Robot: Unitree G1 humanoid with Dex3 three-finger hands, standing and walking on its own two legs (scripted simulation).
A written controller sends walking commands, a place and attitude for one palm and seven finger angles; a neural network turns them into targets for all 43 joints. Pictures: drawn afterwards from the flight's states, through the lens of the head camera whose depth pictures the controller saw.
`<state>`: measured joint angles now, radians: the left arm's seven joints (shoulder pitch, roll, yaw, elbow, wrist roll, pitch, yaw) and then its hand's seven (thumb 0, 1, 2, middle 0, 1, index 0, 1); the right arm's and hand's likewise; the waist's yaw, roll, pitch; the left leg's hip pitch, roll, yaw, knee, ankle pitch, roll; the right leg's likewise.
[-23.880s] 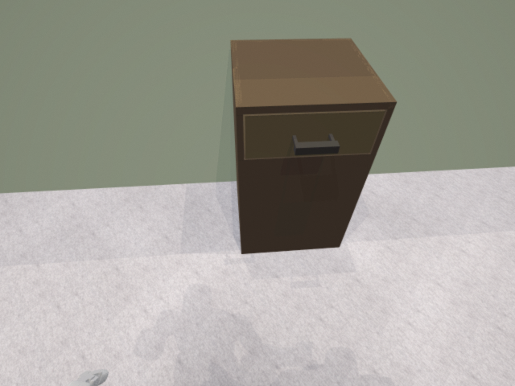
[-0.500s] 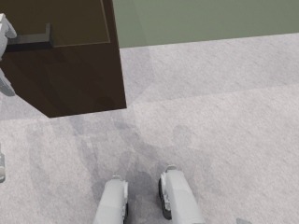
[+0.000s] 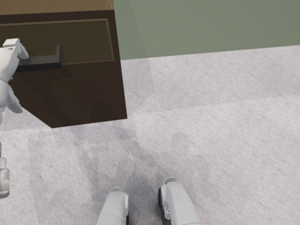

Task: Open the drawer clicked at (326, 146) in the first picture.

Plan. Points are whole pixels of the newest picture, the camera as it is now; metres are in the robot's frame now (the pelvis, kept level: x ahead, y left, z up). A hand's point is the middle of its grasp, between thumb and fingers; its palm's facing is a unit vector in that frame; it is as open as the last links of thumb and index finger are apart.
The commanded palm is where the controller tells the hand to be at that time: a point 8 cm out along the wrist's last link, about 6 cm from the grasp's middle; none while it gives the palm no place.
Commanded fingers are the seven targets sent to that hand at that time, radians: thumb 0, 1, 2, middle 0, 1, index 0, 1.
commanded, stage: lift the fingers back up to retry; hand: left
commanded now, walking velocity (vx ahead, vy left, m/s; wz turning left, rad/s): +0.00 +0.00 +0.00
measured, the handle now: (37, 56) +0.57 +0.30 +0.00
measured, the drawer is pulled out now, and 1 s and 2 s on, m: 0.00 0.00 0.00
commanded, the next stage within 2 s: re-aim the fingers above the handle in 0.36 s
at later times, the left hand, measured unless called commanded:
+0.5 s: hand (6, 74) +0.48 +0.33 +0.04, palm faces -0.08 -0.05 -1.00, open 13.8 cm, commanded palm +0.47 +0.33 +0.10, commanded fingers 0.00 -0.50 0.30 -0.30 -1.20 -0.30 -1.20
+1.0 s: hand (8, 67) +0.49 +0.31 +0.06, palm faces -0.01 -0.01 -1.00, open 13.8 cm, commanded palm +0.46 +0.32 +0.10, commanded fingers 0.00 -0.50 0.30 -0.30 -1.20 -0.30 -1.20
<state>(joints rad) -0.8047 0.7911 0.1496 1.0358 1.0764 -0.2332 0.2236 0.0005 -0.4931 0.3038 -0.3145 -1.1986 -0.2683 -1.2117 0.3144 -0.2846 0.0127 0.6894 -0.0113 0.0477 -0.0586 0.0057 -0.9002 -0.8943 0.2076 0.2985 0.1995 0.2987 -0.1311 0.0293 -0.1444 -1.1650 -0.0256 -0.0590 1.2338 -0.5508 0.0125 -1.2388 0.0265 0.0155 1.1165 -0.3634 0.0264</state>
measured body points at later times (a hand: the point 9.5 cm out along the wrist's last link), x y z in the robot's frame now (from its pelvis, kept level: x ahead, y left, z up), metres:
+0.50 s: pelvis +0.04 +0.01 +0.04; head +0.17 +0.02 +0.47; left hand +0.48 +0.33 +0.10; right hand +0.09 -0.27 -0.08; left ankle +0.01 +0.11 -0.63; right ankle +0.08 -0.14 -0.63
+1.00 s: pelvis +0.03 +0.00 +0.04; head +0.15 +0.01 +0.47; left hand +0.48 +0.31 +0.12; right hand +0.07 -0.28 -0.08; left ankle +0.01 +0.11 -0.63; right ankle +0.08 -0.14 -0.63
